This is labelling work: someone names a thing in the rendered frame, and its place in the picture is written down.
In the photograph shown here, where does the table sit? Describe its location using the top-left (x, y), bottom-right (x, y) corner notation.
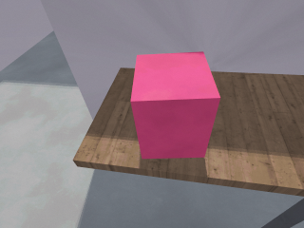
top-left (73, 67), bottom-right (304, 228)

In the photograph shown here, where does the carton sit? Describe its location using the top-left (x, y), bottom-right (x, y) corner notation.
top-left (130, 51), bottom-right (220, 160)

